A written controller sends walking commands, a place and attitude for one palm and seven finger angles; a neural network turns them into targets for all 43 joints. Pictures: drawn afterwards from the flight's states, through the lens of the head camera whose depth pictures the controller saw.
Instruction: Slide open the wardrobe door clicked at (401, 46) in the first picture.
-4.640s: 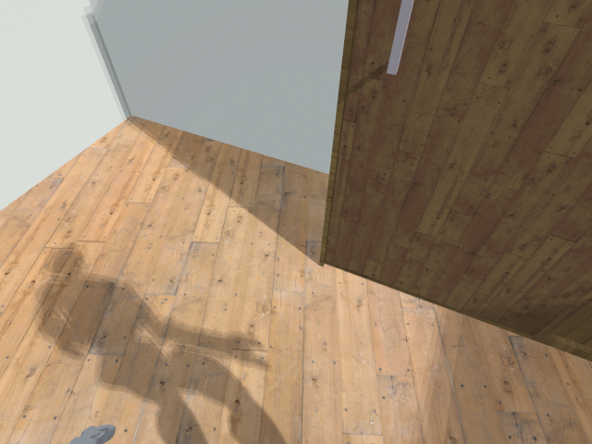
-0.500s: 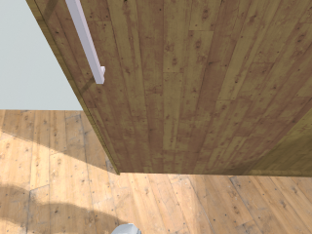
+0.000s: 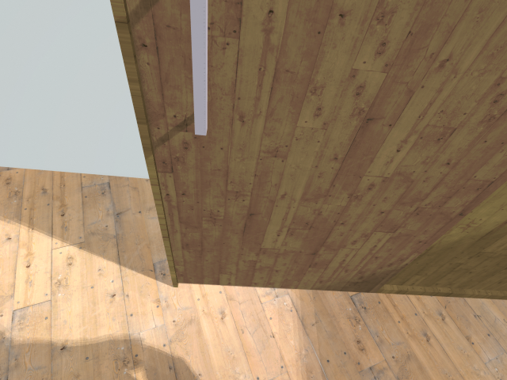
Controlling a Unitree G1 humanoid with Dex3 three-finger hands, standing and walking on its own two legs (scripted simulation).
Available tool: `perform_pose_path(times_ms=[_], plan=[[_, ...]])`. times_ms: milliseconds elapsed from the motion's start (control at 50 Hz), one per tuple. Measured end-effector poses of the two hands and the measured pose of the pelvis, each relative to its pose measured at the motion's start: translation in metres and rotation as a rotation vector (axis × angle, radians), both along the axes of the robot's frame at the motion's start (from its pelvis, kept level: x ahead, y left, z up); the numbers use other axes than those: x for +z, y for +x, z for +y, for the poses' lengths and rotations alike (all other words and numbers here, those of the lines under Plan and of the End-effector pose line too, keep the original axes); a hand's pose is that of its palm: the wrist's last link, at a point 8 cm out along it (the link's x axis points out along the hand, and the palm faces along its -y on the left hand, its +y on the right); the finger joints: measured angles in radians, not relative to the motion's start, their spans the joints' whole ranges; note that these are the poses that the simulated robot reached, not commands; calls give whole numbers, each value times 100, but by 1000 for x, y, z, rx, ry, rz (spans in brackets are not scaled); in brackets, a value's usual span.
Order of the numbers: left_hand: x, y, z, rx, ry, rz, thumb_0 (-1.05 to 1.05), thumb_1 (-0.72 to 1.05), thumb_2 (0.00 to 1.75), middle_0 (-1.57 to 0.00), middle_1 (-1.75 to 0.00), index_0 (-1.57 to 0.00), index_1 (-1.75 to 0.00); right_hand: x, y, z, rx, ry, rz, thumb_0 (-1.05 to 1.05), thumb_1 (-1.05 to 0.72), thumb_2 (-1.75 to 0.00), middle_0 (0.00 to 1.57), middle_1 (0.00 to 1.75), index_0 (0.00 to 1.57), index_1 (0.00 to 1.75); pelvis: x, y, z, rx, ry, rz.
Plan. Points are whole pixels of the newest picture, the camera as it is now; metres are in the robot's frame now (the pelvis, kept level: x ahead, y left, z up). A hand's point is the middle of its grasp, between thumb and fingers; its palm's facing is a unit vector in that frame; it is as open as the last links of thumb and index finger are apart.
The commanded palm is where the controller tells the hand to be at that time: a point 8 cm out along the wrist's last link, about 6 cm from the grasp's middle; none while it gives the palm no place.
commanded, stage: come to a stop and stand still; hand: left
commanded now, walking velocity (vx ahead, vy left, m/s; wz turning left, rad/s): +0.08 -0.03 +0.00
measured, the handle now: (201, 52) +0.51 +0.14 +0.24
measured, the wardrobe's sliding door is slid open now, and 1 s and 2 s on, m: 0.00 0.00 0.00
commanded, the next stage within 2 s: look again from close up in 0.78 s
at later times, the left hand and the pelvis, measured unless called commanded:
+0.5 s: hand out of the picture -0.05 +0.11 -0.19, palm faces +0.04 -0.99 -0.14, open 7.3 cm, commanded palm none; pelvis -0.04 -0.05 -0.01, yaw +0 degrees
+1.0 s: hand out of the picture -0.07 +0.14 -0.19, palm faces +0.06 -0.98 -0.18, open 7.4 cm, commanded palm none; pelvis -0.07 -0.03 -0.02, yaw +2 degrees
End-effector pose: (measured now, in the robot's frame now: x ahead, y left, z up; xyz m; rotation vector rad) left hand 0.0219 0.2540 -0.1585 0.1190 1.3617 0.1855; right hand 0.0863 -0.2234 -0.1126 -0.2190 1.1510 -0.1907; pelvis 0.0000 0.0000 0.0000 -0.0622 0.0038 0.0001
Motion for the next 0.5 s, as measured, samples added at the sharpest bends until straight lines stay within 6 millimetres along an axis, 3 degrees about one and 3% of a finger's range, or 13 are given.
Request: perform_pose_path(times_ms=[180, 280, 400, 500], plan=[[8, -15, -30, -39, -6, -18, 0, 91, 90, -19, -30, -20, -30, -16, -97, -34, -93, 18, 164, -1, -92, -90, 21, 30, 20, 30, 0, -23, -15, 7, 21, -6], [9, -42, -58, -38, 11, -12, 0, 91, 90, -19, -30, -20, -30, -36, -147, -48, -133, 70, 262, 0, -91, -90, 20, 30, 20, 30, -6, -35, -33, 4, 64, -20], [5, -68, -84, -20, -25, 39, 0, 91, 90, -20, -30, -20, -30, -42, -183, -38, -138, 112, 336, 0, -91, -90, 20, 30, 20, 30, -7, -37, -41, 0, 41, -19], [-1, -80, -97, -8, -58, 77, 1, 92, 90, -20, -30, -20, -30, -40, -196, -20, -127, 139, 381, 0, -91, -90, 20, 30, 20, 30, -7, -43, -45, 4, 53, -28]])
